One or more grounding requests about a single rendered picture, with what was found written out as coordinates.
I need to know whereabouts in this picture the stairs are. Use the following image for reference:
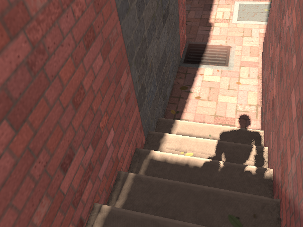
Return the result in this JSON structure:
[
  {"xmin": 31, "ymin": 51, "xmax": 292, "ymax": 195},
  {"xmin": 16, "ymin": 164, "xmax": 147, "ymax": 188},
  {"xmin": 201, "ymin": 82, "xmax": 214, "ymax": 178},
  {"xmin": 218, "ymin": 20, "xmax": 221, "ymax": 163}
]
[{"xmin": 85, "ymin": 117, "xmax": 281, "ymax": 227}]

